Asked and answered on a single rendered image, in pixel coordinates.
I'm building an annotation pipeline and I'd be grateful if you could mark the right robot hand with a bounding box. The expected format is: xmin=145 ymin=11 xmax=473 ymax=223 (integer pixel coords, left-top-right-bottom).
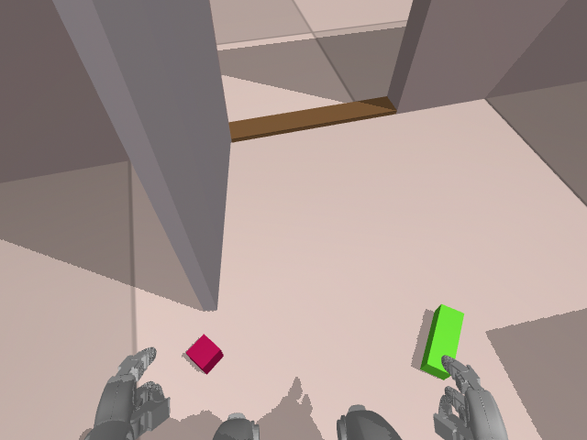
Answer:
xmin=433 ymin=355 xmax=508 ymax=440

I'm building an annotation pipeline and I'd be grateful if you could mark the left robot hand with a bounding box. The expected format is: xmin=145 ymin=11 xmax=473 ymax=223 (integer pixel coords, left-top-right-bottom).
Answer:
xmin=94 ymin=347 xmax=170 ymax=440

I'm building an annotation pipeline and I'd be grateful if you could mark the left robot arm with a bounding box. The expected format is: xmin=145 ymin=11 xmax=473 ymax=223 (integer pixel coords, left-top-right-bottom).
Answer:
xmin=84 ymin=421 xmax=135 ymax=440

